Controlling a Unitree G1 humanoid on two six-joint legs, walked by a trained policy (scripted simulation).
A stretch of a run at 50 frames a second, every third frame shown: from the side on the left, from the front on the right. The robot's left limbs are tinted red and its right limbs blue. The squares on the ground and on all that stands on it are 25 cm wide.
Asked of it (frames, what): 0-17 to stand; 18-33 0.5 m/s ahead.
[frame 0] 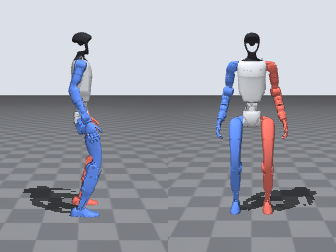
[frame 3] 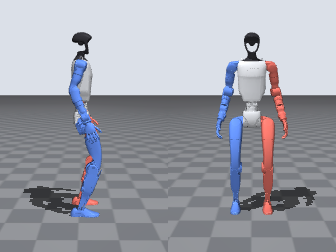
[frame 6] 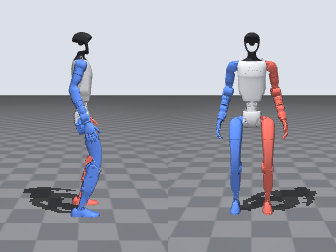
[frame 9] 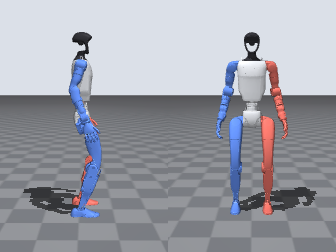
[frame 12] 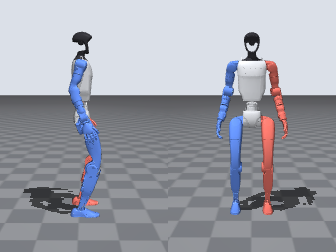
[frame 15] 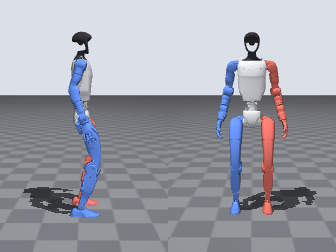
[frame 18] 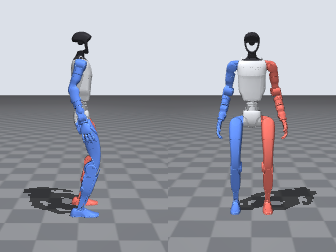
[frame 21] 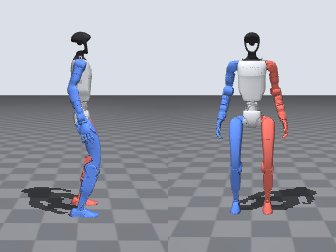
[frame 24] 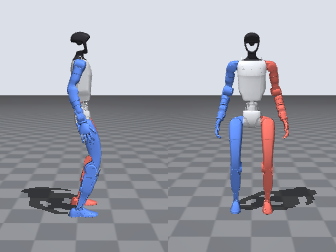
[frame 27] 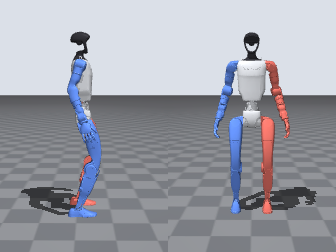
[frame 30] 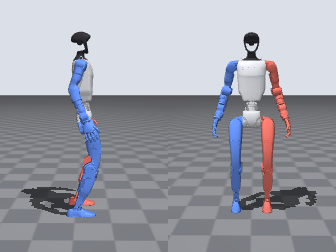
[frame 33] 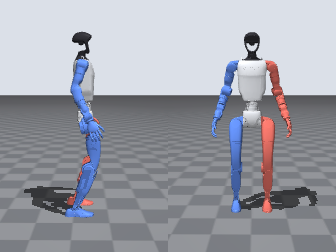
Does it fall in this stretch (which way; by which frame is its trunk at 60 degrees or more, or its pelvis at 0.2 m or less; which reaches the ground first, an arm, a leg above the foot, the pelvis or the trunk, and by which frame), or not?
no
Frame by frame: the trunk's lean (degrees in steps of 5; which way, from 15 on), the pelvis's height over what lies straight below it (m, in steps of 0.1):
0: 0, 0.8
3: 0, 0.8
6: 0, 0.8
9: 0, 0.8
12: 0, 0.8
15: 0, 0.8
18: 0, 0.8
21: 0, 0.8
24: 0, 0.8
27: 5, 0.8
30: 5, 0.8
33: 5, 0.8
